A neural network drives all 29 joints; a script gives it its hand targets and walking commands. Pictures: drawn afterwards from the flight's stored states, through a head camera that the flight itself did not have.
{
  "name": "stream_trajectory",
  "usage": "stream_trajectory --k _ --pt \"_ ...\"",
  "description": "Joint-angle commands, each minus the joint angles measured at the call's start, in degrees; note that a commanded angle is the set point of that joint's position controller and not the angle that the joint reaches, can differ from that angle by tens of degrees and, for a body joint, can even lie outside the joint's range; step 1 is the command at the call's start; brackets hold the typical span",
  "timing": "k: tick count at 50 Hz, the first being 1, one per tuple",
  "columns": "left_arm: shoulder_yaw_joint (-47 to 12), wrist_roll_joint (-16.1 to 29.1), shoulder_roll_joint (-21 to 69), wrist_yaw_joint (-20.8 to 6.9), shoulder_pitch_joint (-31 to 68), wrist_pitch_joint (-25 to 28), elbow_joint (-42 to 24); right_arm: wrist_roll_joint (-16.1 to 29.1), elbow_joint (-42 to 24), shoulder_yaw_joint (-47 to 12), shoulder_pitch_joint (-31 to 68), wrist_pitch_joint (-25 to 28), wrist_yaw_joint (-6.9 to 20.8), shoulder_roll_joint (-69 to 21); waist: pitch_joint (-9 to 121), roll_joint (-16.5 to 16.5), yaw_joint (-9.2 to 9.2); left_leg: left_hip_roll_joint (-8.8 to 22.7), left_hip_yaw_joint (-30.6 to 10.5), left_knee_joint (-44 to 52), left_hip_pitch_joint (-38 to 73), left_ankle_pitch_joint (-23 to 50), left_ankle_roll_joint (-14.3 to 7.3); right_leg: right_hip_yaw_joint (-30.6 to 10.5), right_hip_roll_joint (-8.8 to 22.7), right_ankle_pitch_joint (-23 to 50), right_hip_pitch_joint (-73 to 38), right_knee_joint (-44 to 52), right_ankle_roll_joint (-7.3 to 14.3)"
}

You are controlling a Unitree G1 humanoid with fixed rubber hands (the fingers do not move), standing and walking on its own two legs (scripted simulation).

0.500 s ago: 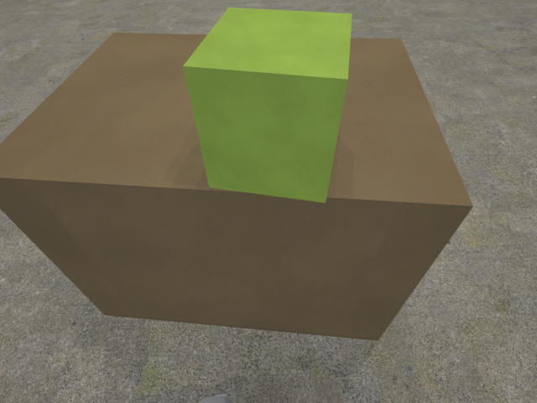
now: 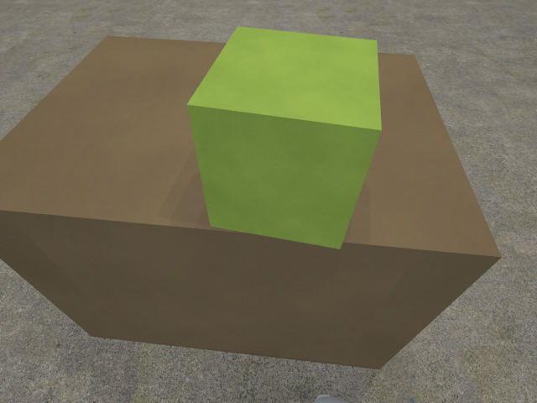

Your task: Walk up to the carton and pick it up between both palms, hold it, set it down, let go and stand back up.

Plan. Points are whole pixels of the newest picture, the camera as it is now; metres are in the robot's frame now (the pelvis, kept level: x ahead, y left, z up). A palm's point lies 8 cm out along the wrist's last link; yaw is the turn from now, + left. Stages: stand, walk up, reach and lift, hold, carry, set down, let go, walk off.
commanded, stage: walk up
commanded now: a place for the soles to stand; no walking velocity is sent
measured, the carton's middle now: (289, 138) +0.52 -0.02 +0.12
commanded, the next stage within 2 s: none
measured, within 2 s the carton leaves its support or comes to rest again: neither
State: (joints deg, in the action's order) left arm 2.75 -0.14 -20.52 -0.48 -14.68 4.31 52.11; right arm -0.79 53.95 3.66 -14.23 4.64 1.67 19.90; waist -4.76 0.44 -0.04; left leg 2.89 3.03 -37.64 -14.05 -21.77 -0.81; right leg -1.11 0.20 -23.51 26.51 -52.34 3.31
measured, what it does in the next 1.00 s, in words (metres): steps on the spot: right foot, then left foot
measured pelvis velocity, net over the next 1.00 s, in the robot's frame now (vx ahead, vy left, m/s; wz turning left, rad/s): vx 0.05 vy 0.00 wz -0.01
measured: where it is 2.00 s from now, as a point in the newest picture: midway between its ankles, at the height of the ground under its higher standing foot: outside the picture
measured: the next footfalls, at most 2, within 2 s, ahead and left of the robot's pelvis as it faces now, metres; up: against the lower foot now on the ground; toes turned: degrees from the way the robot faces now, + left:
right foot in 0.06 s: +0.13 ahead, -0.13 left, +0.00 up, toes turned -2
left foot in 0.42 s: +0.13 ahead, +0.10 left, +0.00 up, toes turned +2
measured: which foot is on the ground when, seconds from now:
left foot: down 0.00-0.06, up 0.08-0.40, down 0.42-1.00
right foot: up 0.00-0.04, down 0.06-0.46, up 0.48-0.68, down 0.70-1.00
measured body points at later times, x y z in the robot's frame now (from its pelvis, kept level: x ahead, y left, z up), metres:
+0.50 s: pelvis +0.04 -0.01 -0.01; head +0.06 +0.00 +0.44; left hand +0.10 +0.30 -0.13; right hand +0.12 -0.31 -0.14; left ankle +0.09 +0.09 -0.73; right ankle +0.08 -0.13 -0.72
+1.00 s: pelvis +0.05 +0.00 -0.01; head +0.08 -0.01 +0.44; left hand +0.11 +0.30 -0.13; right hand +0.12 -0.31 -0.14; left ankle +0.09 +0.10 -0.72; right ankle +0.07 -0.14 -0.72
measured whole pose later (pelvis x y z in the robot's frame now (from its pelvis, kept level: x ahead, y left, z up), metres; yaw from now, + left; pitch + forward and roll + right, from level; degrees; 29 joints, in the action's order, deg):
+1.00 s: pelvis +0.05 +0.00 -0.01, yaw -1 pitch -2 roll -1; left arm 2.2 -0.1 -20.1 -0.1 -14.5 3.8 54.9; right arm -0.8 53.6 3.6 -12.8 1.1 1.2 19.9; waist -4.9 2.0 0.0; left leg 2.1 3.1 -44.3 -21.9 -20.4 -1.8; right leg -1.0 -0.7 -22.7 19.1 -42.9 -0.3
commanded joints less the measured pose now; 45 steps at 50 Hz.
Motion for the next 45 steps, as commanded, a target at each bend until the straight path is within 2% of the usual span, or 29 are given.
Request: stream_trajectory --k 1,2,3,4,5,7,8,9,12,15,16,19,20,21,22,23,25,28,30,32,33,34,36,37,38,39,42,43,45 --pt "3.75 -1.00 -11.56 0.34 -6.79 3.05 -0.55 0.28 -8.39 4.17 3.01 -0.49 -0.32 16.36 6.33 4.80 -1.47 11.37 -6.43 0.20 1.90 18.40 -10.03 4.86 1.02 11.11 -12.38 25.89 -2.23" --pt "5.36 -1.36 -15.29 1.15 -13.80 3.58 1.96 0.95 -9.06 3.19 3.20 -0.64 -0.40 13.19 11.51 -4.23 -5.55 6.71 -2.99 -15.87 -4.82 17.56 -6.20 -1.72 1.88 11.84 -24.87 28.82 -1.61" --pt "6.11 -1.92 -19.64 1.95 -14.51 3.94 1.06 0.83 -10.00 1.04 1.84 -1.12 -0.30 7.78 9.48 -14.21 -5.00 -0.86 -0.03 -26.18 -19.90 -4.54 -1.93 -24.97 14.39 8.19 -28.87 33.32 0.75" --pt "5.48 -1.18 -22.21 2.26 -10.39 3.65 -0.84 0.90 -9.01 1.33 2.48 -2.11 -0.86 10.61 6.17 -10.81 -2.95 -3.89 -3.10 -29.42 -27.00 -9.76 -0.41 -39.80 20.11 0.84 -26.09 39.30 5.03" --pt "6.22 -0.42 -23.83 2.16 -7.91 3.33 -1.53 0.49 -8.50 2.39 5.13 -2.64 -1.19 15.18 3.55 -7.44 -3.11 -2.13 -7.84 -31.51 -27.83 -9.95 -1.16 -41.84 23.55 -2.25 -22.69 39.99 6.43" --pt "5.15 -0.40 -18.93 2.31 -4.96 3.30 -1.87 0.36 -6.67 2.85 3.67 -2.51 -1.18 15.10 -1.85 -7.19 -1.33 1.28 -6.74 -29.55 -25.80 -4.58 -0.46 -29.54 18.11 16.15 -18.51 34.73 6.86" --pt "4.35 -0.01 -17.33 2.41 -3.71 3.27 -2.23 0.40 -6.32 3.07 2.08 -2.65 -0.96 14.69 0.13 -6.33 -0.69 2.03 -6.90 -27.86 -24.10 -3.33 -0.41 -23.86 15.92 21.20 -19.46 33.41 4.84" --pt "4.42 0.00 -16.44 2.45 -5.92 3.48 -2.25 0.51 -5.95 3.10 0.80 -2.80 -0.85 14.11 3.00 -6.65 -1.40 1.49 -6.33 -26.17 -22.95 -2.98 -0.20 -22.04 15.50 26.46 -22.40 32.29 3.88" --pt "4.26 -0.78 -17.19 2.91 -7.50 3.52 -2.45 0.24 -5.22 2.89 1.95 -3.56 -1.06 12.81 3.78 -5.43 -1.49 1.84 -5.10 -23.67 -20.37 -4.01 0.43 -19.85 15.53 32.63 -19.74 28.78 6.68" --pt "4.08 -1.01 -17.94 3.00 -6.14 2.73 -3.04 -0.22 -6.22 3.04 4.93 -3.64 -1.40 12.64 1.50 -6.56 -2.14 1.89 -4.27 -16.82 -18.66 -6.40 0.36 -20.05 16.19 25.80 -15.50 28.57 8.95" --pt "4.26 -0.89 -18.07 2.90 -5.36 2.61 -3.77 -0.04 -6.28 2.97 4.50 -3.48 -1.50 12.66 2.78 -7.67 -1.78 2.17 -4.53 -14.93 -17.82 -6.51 0.10 -20.31 16.76 25.00 -16.60 28.04 10.42" --pt "3.21 -0.83 -16.54 2.76 0.91 1.86 -4.38 -0.03 -4.24 3.04 1.57 -2.42 -1.93 11.53 4.44 -7.08 1.40 0.56 -2.23 -2.12 -4.36 -2.46 -1.28 -14.04 14.59 33.56 -8.16 21.68 9.17" --pt "2.49 -0.35 -15.60 2.43 2.98 1.42 -4.64 -0.21 -3.09 3.22 -2.76 -1.80 -2.03 11.61 6.42 -6.96 3.71 -0.37 -1.13 4.26 3.49 4.60 -1.70 -9.52 12.25 32.68 -4.19 17.84 6.71" --pt "1.38 0.19 -12.17 2.51 3.19 1.01 -4.82 -1.42 -1.70 3.78 -5.32 -1.51 -2.46 12.77 7.52 -1.96 4.87 1.58 -8.72 11.92 7.73 6.24 -3.33 -7.45 9.35 26.58 0.63 11.04 3.06" --pt "0.04 0.74 -7.55 2.51 1.19 0.48 -4.33 -2.21 -2.50 4.03 -2.44 -1.25 -2.62 16.58 6.99 13.75 3.01 13.26 -25.28 19.35 7.75 3.97 -6.41 -1.81 3.70 8.57 5.91 1.84 -1.53" --pt "1.40 0.29 -11.31 2.80 0.43 -0.65 -2.70 -1.26 -4.62 4.16 2.34 -0.95 -2.29 18.69 4.94 10.06 2.38 20.03 -33.30 22.63 0.80 -8.76 -12.97 0.94 -0.32 -10.03 4.61 -1.16 -3.25" --pt "2.62 -0.46 -14.20 2.14 0.72 -0.95 -1.71 -1.08 -5.27 3.71 5.66 -1.22 -2.00 17.58 -0.57 6.59 2.05 16.87 -28.73 23.44 -5.28 -21.14 -13.38 -0.73 1.92 -8.00 4.31 -2.91 -2.05" --pt "2.71 -1.00 -13.29 1.14 -1.57 -0.27 -0.23 -1.61 -5.78 3.70 5.29 -1.58 -1.75 17.02 1.45 9.99 2.22 13.08 -21.93 20.62 -3.12 -16.22 -11.34 0.04 0.97 -7.12 3.00 1.25 -1.68" --pt "2.46 -1.20 -12.89 1.16 -2.48 -0.13 0.30 -1.83 -5.96 4.53 3.97 -1.90 -1.49 17.79 4.65 10.87 2.57 13.91 -21.60 18.96 -1.42 -15.71 -11.70 0.68 1.06 -8.84 0.29 4.50 -2.23" --pt "2.70 -1.31 -12.66 1.40 -5.04 0.35 1.34 -1.18 -6.83 3.98 6.96 -2.51 -1.25 17.42 3.67 6.21 -0.12 13.50 -18.57 17.41 -7.69 -18.18 -10.35 2.78 0.51 -2.59 -6.97 10.76 -1.54" --pt "2.88 -1.62 -12.84 1.53 -6.38 0.60 2.67 -1.12 -7.01 3.72 9.73 -3.08 -1.04 16.28 3.38 7.13 -1.45 11.85 -15.58 14.46 -11.76 -18.71 -8.72 2.86 0.02 -0.74 -12.53 16.83 -1.04" --pt "2.83 -1.77 -13.02 1.88 -8.03 1.13 2.57 -0.87 -7.09 3.08 8.75 -3.38 -0.97 14.43 4.10 3.16 -2.33 9.33 -12.95 7.72 -13.13 -15.24 -5.96 -2.93 1.06 -1.13 -14.93 23.13 0.21" --pt "3.61 -2.70 -18.19 2.53 -4.27 1.99 0.93 -0.36 -7.47 2.67 9.46 -4.09 -0.72 11.40 -1.33 -9.49 -0.89 -0.51 -3.63 -10.71 -20.17 -9.23 -0.58 -31.66 13.57 -17.04 -10.62 37.34 5.84" --pt "3.96 -2.40 -21.38 2.72 -2.02 1.98 0.29 -0.76 -7.06 3.13 10.68 -4.23 -1.05 13.31 -2.79 -8.62 -1.58 -1.44 -5.98 -15.19 -20.23 -10.64 -0.65 -36.33 17.86 -19.91 -6.46 38.89 9.93" --pt "3.93 -2.44 -21.12 2.88 -0.28 2.18 -0.05 -0.39 -6.31 3.34 8.91 -4.11 -0.94 14.09 -3.00 -4.61 -0.55 0.31 -7.01 -14.23 -18.68 -10.16 -0.64 -35.08 17.62 -14.15 -6.87 35.44 10.75" --pt "3.43 -2.23 -20.40 2.96 -0.21 2.09 -0.30 -0.40 -5.65 3.15 6.92 -3.77 -0.79 13.89 -0.61 -5.06 -0.08 0.64 -6.63 -11.20 -16.23 -8.99 -1.17 -31.00 16.33 -6.96 -8.24 31.92 10.27" --pt "2.43 -1.34 -16.82 2.41 3.73 1.59 -0.96 -0.34 -4.08 3.12 2.82 -2.50 -1.21 12.21 4.10 -6.50 3.14 0.32 -5.05 2.88 -2.37 2.95 -2.13 -18.34 10.71 13.53 -5.62 23.53 4.25" --pt "1.41 -0.68 -14.38 2.34 4.97 1.38 -1.53 -0.62 -3.47 3.51 0.66 -1.95 -1.46 13.92 5.98 -2.94 4.26 3.34 -10.01 7.63 3.73 4.74 -3.34 -13.45 7.93 17.72 -1.07 18.59 1.93" --pt "1.04 -0.34 -11.89 2.26 1.90 0.37 -1.04 -1.11 -4.25 3.90 3.24 -1.26 -1.47 17.66 6.12 6.23 2.48 15.18 -25.44 17.52 4.28 -8.00 -9.95 -0.48 -0.49 0.74 3.54 5.30 -1.65"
